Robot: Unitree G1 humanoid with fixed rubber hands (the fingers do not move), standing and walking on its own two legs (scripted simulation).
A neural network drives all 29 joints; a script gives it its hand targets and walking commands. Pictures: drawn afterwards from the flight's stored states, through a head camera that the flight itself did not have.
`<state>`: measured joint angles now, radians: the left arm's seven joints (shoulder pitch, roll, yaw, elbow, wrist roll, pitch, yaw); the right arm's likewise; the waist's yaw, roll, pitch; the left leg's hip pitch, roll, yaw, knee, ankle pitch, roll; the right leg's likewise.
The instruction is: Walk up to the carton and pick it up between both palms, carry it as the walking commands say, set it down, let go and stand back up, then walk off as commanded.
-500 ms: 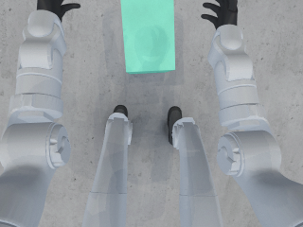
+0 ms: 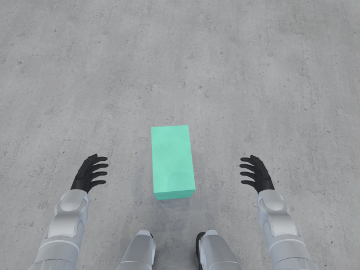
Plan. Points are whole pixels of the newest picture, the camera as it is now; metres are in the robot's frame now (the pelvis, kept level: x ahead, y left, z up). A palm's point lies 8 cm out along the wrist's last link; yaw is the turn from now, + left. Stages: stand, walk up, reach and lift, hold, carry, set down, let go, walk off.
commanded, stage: let go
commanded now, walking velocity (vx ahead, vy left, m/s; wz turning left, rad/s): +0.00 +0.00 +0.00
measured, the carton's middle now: (171, 164) +0.49 +0.03 -0.60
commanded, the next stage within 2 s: stand in 0.74 s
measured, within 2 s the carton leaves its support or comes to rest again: neither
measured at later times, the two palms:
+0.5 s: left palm (75, 214) +0.22 +0.22 -0.04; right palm (299, 216) +0.22 -0.24 -0.02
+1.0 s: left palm (49, 230) +0.19 +0.27 -0.05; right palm (319, 244) +0.17 -0.28 -0.05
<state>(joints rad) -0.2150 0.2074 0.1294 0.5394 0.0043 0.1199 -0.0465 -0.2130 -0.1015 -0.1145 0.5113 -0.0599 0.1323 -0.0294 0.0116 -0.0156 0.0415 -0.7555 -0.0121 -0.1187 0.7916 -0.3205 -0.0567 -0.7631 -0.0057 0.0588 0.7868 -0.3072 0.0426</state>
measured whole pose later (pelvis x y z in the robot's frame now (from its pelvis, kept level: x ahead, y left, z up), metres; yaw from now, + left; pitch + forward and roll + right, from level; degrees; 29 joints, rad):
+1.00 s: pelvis +0.08 -0.01 +0.03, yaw -2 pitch -2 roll +0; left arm 0.31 0.30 0.07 0.72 0.05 0.02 0.01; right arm 0.29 -0.27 -0.05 0.75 -0.05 0.01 -0.02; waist 0.00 -0.02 -0.14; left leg -0.13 0.03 -0.07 0.51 -0.36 -0.05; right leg -0.17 0.01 0.09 0.55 -0.35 0.02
